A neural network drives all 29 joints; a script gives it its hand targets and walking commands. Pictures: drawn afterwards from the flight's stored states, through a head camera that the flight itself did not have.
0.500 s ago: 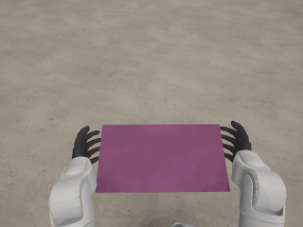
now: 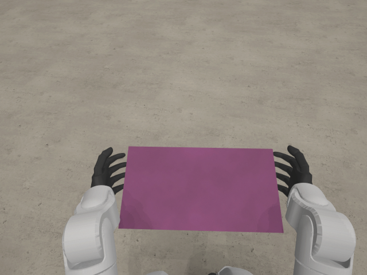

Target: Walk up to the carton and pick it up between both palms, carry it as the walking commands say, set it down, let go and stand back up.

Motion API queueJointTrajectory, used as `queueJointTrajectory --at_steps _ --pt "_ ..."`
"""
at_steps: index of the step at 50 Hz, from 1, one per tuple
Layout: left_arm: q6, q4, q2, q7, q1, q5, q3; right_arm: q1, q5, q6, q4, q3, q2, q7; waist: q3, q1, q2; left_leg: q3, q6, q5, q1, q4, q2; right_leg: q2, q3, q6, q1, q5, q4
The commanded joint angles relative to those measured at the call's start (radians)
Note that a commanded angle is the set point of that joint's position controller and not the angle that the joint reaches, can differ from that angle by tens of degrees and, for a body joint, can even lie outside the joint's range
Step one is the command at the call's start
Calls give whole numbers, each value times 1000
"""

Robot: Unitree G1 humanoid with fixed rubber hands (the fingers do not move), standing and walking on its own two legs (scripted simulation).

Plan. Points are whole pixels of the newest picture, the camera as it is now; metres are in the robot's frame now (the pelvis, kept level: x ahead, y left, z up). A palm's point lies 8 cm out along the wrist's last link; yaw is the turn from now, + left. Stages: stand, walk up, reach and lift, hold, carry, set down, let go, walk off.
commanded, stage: carry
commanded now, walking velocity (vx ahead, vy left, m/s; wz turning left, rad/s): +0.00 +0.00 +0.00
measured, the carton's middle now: (197, 193) +0.28 -0.01 +0.00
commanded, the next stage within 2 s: none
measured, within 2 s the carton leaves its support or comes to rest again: neither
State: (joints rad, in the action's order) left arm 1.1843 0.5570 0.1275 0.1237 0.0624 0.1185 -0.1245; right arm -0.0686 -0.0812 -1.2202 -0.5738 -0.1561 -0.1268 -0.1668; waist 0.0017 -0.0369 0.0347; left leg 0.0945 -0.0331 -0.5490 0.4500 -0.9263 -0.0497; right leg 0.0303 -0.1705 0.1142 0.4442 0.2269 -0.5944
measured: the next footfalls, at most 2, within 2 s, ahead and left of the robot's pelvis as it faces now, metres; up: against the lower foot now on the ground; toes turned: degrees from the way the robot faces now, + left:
left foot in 0.06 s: +0.01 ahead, +0.08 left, +0.00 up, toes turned +6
right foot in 0.58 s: -0.02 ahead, -0.25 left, +0.00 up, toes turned +4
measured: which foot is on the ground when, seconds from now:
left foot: up 0.00-0.04, down 0.06-0.58, up 0.60-0.86, down 0.88-1.00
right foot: down 0.00-0.44, up 0.46-0.56, down 0.58-1.00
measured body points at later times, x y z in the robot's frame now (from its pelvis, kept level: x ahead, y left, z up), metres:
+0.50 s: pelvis -0.06 -0.12 +0.01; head -0.07 -0.14 +0.46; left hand +0.21 +0.04 +0.12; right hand +0.19 -0.32 +0.11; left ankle -0.05 +0.03 -0.72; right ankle -0.05 -0.15 -0.67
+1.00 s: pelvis -0.10 -0.21 +0.01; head -0.09 -0.20 +0.46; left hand +0.15 -0.01 +0.10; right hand +0.18 -0.37 +0.11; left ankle -0.13 -0.08 -0.72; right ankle -0.06 -0.26 -0.72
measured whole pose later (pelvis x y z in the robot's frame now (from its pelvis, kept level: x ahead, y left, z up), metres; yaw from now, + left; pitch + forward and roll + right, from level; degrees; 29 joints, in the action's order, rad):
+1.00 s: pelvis -0.10 -0.21 +0.01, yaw +3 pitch +3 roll +1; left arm 1.18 0.52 0.13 0.12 0.07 0.12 -0.16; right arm -0.12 -0.12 -1.18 -0.47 -0.15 -0.13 -0.14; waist -0.04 0.01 -0.04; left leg 0.01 0.00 -0.28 0.26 -0.49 0.01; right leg 0.06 -0.07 0.09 0.36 0.19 -0.49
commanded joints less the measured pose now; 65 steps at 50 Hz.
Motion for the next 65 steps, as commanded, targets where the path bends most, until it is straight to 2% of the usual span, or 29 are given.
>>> queueJointTrajectory --at_steps 1,3,4,6,11,14,16,18,20,21,22,23,25,28,30,31,33,35,39,42,46,48,50,54,56,57,63,64,65 --pt "-7 123 883 -210 413 -408 763 -430 436 7 -91 830 -890 288 -479 48 -138 -22 30 84 -123 316 10 -281 310 112 -308 -309 171" --pt "8 112 883 -208 453 -429 796 -408 407 6 -57 782 -879 284 -493 29 -19 -123 55 294 -368 574 -106 -237 267 9 -138 -169 104" --pt "16 122 865 -209 441 -435 801 -377 384 8 -40 756 -845 281 -487 29 186 -321 108 491 -456 559 -294 -144 172 -62 -6 -107 -22" --pt "25 167 889 -221 549 -467 849 -371 357 23 -5 727 -883 282 -385 28 284 -289 213 654 -299 518 -345 -112 164 -88 -34 76 -39" --pt "36 138 855 -238 590 -479 828 -421 333 19 -31 724 -869 258 -342 37 -8 -72 51 172 -82 454 -63 -208 261 -66 -291 -135 217" --pt "63 9 841 -240 473 -437 754 -494 339 -12 -67 760 -817 238 -287 45 -142 -10 15 72 -93 278 22 -306 471 -99 -190 171 468" --pt "72 -5 825 -239 434 -422 708 -472 347 -31 -58 776 -821 231 -267 34 -178 -10 23 76 -92 198 45 -309 449 -169 -177 306 568" --pt "77 20 818 -242 487 -418 693 -487 362 -45 -34 776 -860 233 -285 19 -243 68 39 56 -174 239 65 -246 276 -327 -197 161 620" --pt "78 28 790 -241 524 -387 674 -464 379 -51 -20 778 -883 233 -289 -37 -379 234 80 -73 -460 431 82 -108 14 -711 -65 -367 549" --pt "79 2 780 -235 536 -376 667 -442 382 -51 0 758 -881 225 -289 -91 -261 222 192 -40 -483 747 -30 58 -113 -888 -76 -472 73" --pt "76 -11 798 -233 524 -394 679 -491 405 -47 23 743 -888 228 -358 -62 476 -274 289 184 -161 825 -433 -9 97 -652 -212 233 -877" --pt "57 -7 820 -236 575 -435 700 -506 385 -42 34 718 -873 237 -273 17 397 -254 247 354 79 667 -386 -119 459 -351 -168 376 -935" --pt "67 -34 862 -221 474 -397 651 -518 378 -54 -18 754 -883 235 -266 86 37 -27 106 299 -74 540 -271 -128 377 -135 0 250 -444" --pt "65 27 759 -208 496 -370 632 -520 391 -64 49 757 -838 246 -226 37 -30 5 17 310 -167 311 -110 -82 161 -156 -173 68 275" --pt "60 -7 762 -223 476 -378 632 -524 383 -67 13 774 -816 236 -282 15 -368 -66 -33 -40 33 87 5 -377 512 -126 -321 -529 240" --pt "54 -1 788 -230 482 -383 647 -568 396 -56 -25 798 -834 243 -292 24 -388 -95 -32 -40 -6 78 -3 -364 471 -77 -250 -386 255" --pt "42 15 863 -233 489 -387 665 -641 430 -40 -67 846 -899 262 -206 37 -248 -134 -21 61 -59 28 46 -293 550 -58 -59 26 371" --pt "16 63 909 -241 523 -401 690 -639 446 -24 -75 871 -962 270 -214 31 -226 -150 -1 146 -60 -12 39 -266 461 -36 -40 251 393" --pt "-18 135 942 -250 571 -462 746 -568 427 10 -106 850 -986 254 -425 27 -232 -140 26 98 -7 186 28 -272 401 -6 -428 -541 201" --pt "-16 110 880 -240 468 -444 749 -442 398 12 -56 816 -908 249 -480 25 -172 -112 38 181 -133 446 43 -260 405 -23 -469 -748 160" --pt "0 107 830 -233 439 -451 768 -360 362 15 -15 751 -847 249 -593 33 16 -156 46 858 -491 403 -98 -171 273 -99 -300 -607 58" --pt "-8 -16 718 -248 500 -388 694 -327 277 34 199 647 -784 259 -512 26 70 -132 69 658 -348 419 -63 -163 257 -117 -321 -470 143" --pt "5 162 833 -245 561 -455 808 -384 349 25 7 749 -888 264 -431 24 61 -120 61 451 -299 468 -37 -161 272 -90 -292 -351 180" --pt "-45 -169 737 -256 562 -334 642 -488 269 83 233 629 -765 277 -298 29 -20 -140 54 248 -201 495 -30 -162 297 -85 -218 -78 262" --pt "-75 -111 797 -262 589 -359 673 -534 303 109 143 678 -812 283 -254 28 -41 -145 54 214 -171 500 -29 -151 295 -80 -185 41 286" --pt "-99 -352 707 -268 561 -269 541 -548 229 133 350 574 -718 288 -247 29 -70 -152 56 211 -171 493 -24 -160 307 -81 -159 91 304" --pt "-147 -184 842 -254 618 -328 610 -658 333 169 167 695 -870 286 -275 34 -105 -152 58 165 -162 480 -14 -156 319 -83 -150 178 326" --pt "-163 -448 703 -256 567 -222 470 -605 226 184 421 558 -724 287 -274 32 -112 -162 63 190 -155 477 -17 -166 322 -82 -153 186 325" --pt "-166 -200 805 -247 597 -313 583 -633 316 185 197 671 -838 280 -304 34 -117 -154 64 195 -168 468 -11 -164 313 -81 -179 163 321"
